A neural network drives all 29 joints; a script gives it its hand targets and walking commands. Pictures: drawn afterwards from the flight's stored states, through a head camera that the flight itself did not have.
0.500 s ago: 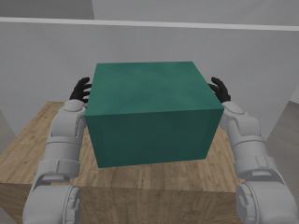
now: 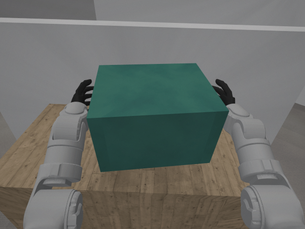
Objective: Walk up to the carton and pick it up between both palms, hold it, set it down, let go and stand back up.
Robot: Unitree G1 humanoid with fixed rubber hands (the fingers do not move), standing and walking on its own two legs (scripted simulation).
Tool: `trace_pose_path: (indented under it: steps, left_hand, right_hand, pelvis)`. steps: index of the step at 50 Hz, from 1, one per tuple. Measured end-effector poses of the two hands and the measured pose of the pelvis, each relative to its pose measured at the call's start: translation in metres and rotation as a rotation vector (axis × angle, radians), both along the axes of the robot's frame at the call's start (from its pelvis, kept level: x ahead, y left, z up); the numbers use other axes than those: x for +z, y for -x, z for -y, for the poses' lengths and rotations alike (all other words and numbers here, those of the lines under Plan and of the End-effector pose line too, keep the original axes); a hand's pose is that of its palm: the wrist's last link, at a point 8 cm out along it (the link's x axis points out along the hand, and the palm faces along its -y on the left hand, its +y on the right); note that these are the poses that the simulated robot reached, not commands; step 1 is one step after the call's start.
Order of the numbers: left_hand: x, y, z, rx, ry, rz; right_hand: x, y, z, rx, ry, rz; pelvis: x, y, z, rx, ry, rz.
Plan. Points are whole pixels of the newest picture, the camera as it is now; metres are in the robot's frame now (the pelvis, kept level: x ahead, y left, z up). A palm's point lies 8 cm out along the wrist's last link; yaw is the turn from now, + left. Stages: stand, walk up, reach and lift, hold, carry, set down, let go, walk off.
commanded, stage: hold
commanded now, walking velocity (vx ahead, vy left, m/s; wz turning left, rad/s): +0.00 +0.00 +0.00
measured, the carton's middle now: (152, 112) +0.39 +0.03 +0.18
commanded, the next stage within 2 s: none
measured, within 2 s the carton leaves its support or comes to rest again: neither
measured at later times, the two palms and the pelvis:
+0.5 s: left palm (78, 106) +0.35 +0.22 +0.21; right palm (225, 107) +0.37 -0.16 +0.21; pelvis +0.00 +0.00 +0.00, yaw +0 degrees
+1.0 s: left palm (79, 106) +0.35 +0.22 +0.21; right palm (226, 107) +0.37 -0.16 +0.21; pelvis +0.00 +0.00 +0.00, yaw +0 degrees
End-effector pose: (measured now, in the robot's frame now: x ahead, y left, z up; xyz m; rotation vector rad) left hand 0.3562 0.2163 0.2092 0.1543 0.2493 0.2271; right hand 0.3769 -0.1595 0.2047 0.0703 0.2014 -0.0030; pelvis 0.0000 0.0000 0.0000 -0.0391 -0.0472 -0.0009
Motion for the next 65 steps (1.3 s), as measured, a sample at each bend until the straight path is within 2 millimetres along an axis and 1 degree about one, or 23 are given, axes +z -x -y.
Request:
trace_pose_path:
  steps: [25, 44, 54, 65]
  left_hand:
    - [0.0026, 0.002, -0.0002, -0.003, 0.005, 0.009]
    - [0.0005, 0.0004, 0.0, -0.006, 0.005, 0.003]
    - [0.0058, 0.0026, 0.0007, -0.007, 0.009, 0.024]
    - [0.0038, 0.005, 0.0002, -0.007, 0.011, 0.013]
  right_hand:
    - [0.0027, 0.0021, -0.0001, -0.003, 0.001, 0.01]
    - [0.0, 0.0007, 0.0, -0.004, 0.001, 0.003]
    - [0.0045, 0.0037, 0.0008, -0.008, 0.003, 0.025]
    - [0.0012, 0.0054, 0.0003, -0.006, 0.002, 0.013]
  pelvis:
    - [0.0, 0.0009, -0.0003, 0.0, 0.0, 0.005]
    - [0.0001, 0.0003, -0.0005, 0.0, 0.0, 0.004]
    - [0.0001, 0.0009, -0.0005, 0.001, 0.0, 0.009]
    - [0.0, 0.0027, -0.0009, 0.001, 0.0, 0.012]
